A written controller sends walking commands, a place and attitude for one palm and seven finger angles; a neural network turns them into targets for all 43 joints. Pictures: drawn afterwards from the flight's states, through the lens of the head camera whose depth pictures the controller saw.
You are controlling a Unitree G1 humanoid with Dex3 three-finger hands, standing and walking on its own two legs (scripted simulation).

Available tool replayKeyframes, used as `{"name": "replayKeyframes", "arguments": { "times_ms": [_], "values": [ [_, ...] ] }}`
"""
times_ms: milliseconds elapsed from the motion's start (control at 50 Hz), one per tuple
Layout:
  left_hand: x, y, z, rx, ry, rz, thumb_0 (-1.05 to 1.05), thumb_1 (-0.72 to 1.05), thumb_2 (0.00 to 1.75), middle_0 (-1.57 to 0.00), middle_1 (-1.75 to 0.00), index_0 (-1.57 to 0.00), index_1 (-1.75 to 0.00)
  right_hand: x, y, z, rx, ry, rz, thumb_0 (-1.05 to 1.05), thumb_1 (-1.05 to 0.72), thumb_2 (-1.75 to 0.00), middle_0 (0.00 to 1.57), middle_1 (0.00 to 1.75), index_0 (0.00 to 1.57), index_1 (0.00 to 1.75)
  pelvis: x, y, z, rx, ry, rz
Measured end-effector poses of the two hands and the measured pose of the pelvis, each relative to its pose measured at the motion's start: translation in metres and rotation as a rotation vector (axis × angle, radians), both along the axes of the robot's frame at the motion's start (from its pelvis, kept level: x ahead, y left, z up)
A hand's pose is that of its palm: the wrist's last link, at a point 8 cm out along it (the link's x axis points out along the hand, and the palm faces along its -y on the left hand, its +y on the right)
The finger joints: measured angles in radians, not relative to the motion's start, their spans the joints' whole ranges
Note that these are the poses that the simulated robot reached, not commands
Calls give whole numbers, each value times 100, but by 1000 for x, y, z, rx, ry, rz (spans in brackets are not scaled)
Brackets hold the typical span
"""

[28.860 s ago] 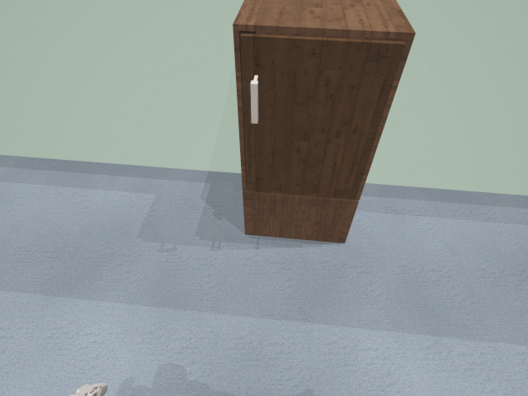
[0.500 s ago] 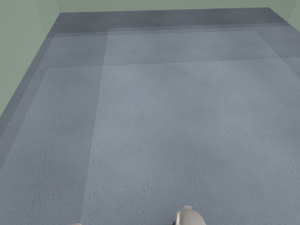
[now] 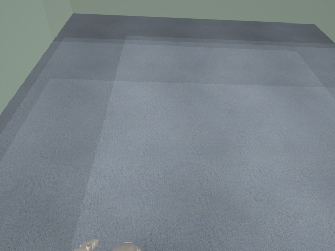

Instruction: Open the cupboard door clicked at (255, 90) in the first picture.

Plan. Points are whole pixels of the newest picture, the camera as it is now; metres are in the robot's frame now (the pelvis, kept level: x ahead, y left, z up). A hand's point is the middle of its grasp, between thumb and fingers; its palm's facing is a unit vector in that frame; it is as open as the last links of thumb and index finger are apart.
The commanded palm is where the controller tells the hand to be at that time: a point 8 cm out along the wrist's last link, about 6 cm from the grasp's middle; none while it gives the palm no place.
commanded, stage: turn to face it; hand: left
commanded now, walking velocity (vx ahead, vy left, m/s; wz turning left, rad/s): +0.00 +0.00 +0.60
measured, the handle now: out of the picture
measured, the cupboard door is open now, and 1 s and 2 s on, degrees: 40 40 40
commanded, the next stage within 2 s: none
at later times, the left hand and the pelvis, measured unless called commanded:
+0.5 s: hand out of the picture +0.10 +0.21 -0.15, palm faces +0.26 -0.92 -0.29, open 7.4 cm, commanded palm none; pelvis +0.05 -0.02 -0.01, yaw +15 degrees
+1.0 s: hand out of the picture -0.05 +0.16 -0.19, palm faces +0.60 -0.77 -0.23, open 7.4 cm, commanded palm none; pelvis +0.05 -0.03 -0.01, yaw +36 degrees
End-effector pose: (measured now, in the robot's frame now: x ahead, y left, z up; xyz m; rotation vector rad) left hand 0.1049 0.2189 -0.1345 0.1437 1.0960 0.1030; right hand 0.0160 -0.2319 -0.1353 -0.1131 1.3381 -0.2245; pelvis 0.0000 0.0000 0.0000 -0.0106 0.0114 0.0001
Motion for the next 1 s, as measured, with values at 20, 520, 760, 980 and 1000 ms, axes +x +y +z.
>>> {"name": "replayKeyframes", "arguments": {
  "times_ms": [20, 520, 760, 980, 1000],
  "values": [
    [-3, 4, -4, -2, 12, 17, -2, 94, 90, -21, -30, -20, -30, 12, -1, 1, -9, -8, 21, 1, -94, -90, 20, 29, 20, 30, 4, 2, -1, -2, 1, 13],
    [-29, 32, 13, 125, 58, 288, 1, 91, 90, -20, -30, -19, -29, 152, -26, -13, -3, -69, 332, 1, -91, -90, 21, 30, 21, 30, 48, -28, -9, 12, 34, 280],
    [-91, -29, 17, 63, 135, 473, 1, 90, 90, -20, -30, -20, -30, 234, -27, 5, 2, -103, 524, 1, -91, -90, 20, 29, 20, 30, 59, -53, 5, 62, 19, 464],
    [-181, -28, -25, -19, 250, 685, 1, 90, 90, -21, -30, -20, -30, 290, 64, 13, -9, -243, 778, 1, -91, -90, 20, 29, 20, 30, 52, -33, -16, 27, 12, 613],
    [-184, -25, -25, -16, 260, 695, 1, 90, 90, -20, -30, -20, -29, 289, 68, 16, -9, -248, 791, 1, -91, -90, 20, 29, 20, 30, 51, -32, -14, 22, 10, 621]
  ]
}}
